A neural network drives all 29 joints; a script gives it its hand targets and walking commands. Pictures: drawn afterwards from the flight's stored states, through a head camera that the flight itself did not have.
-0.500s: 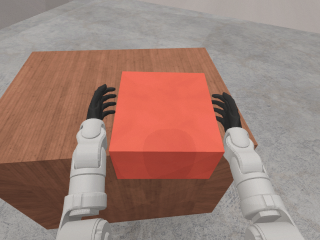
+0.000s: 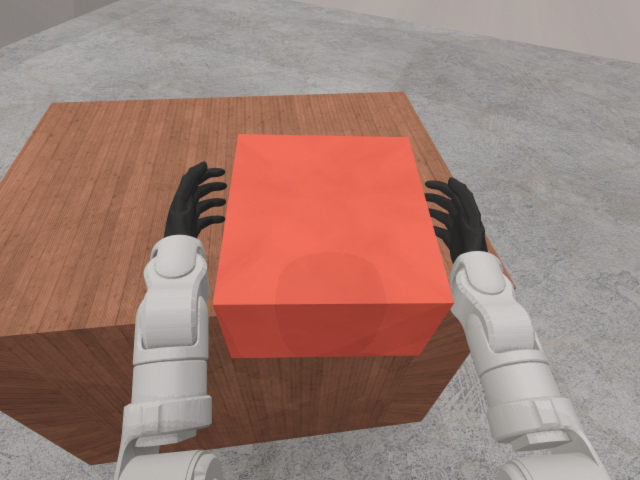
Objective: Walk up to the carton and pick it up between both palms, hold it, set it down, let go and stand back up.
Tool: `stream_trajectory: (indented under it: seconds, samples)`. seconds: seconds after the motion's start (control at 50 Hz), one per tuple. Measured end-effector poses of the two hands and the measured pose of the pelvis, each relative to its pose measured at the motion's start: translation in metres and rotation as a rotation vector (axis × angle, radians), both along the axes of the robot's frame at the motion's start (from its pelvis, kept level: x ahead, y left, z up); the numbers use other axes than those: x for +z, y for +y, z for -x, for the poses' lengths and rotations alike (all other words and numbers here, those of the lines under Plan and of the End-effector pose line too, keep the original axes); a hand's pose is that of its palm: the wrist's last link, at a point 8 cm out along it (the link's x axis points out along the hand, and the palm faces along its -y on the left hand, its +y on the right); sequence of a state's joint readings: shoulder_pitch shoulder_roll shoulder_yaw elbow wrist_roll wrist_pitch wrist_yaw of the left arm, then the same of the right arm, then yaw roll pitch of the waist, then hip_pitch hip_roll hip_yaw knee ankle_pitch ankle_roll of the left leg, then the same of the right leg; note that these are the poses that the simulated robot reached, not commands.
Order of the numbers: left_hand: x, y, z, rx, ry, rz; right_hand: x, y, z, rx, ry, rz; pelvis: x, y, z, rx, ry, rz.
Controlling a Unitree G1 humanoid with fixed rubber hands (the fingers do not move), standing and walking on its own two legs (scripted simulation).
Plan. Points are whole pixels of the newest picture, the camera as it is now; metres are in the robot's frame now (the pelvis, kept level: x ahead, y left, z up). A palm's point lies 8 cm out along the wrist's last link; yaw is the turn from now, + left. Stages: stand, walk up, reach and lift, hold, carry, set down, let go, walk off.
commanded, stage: reach and lift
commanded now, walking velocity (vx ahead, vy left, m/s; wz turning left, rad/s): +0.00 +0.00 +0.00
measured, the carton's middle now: (325, 240) +0.39 -0.02 +0.09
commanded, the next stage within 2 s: hold in 0.42 s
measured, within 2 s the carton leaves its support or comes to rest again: neither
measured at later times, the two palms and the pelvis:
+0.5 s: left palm (176, 227) +0.36 +0.15 +0.16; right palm (467, 234) +0.33 -0.18 +0.15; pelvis -0.01 -0.01 +0.00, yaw +0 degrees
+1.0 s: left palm (153, 222) +0.35 +0.16 +0.18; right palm (455, 212) +0.35 -0.16 +0.17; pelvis -0.01 -0.01 +0.00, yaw +1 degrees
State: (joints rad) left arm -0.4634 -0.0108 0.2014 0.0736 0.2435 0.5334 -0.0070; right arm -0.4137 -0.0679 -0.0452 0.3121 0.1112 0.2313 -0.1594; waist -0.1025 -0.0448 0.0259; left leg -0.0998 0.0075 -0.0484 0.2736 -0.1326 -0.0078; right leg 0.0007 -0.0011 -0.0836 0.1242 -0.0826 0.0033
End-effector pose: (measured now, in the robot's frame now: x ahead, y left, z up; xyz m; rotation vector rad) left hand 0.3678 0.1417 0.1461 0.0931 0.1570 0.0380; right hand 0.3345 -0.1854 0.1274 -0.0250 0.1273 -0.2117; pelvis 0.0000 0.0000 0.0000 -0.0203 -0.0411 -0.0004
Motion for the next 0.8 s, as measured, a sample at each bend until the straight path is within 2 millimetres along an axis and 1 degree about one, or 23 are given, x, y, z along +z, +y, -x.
stream_trajectory:
  seconds: [0.1,0.2,0.38,0.52,0.58,0.72,0.8]
  samples:
    - [0.003,-0.003,0.002,0.005,-0.006,0.009,0.005,-0.003,0.001,0.004,-0.006,0.007,0.0,-0.002,-0.003,-0.005,-0.015,-0.001]
    - [0.006,-0.001,0.007,0.021,-0.011,0.017,0.011,-0.002,0.0,0.019,-0.013,0.007,0.0,-0.005,-0.003,-0.005,-0.031,-0.002]
    - [0.013,0.006,0.012,0.036,-0.005,0.019,0.016,0.004,-0.001,0.034,-0.011,-0.009,0.0,-0.01,0.003,0.007,-0.04,-0.003]
    - [0.019,0.004,0.009,0.026,-0.003,0.018,0.019,0.003,0.0,0.024,-0.01,-0.01,0.0,-0.009,0.009,0.006,-0.033,-0.002]
    - [0.023,0.005,0.011,0.034,-0.01,0.02,0.023,0.004,-0.001,0.034,-0.015,0.003,0.0,-0.008,0.01,-0.005,-0.034,-0.003]
    - [0.034,0.017,0.026,0.098,-0.025,0.037,0.039,0.015,-0.006,0.093,-0.032,0.019,0.0,-0.01,0.011,-0.014,-0.055,-0.004]
    - [0.035,0.025,0.028,0.12,-0.013,0.044,0.044,0.023,-0.011,0.111,-0.021,0.004,-0.001,-0.012,0.012,-0.002,-0.06,-0.004]
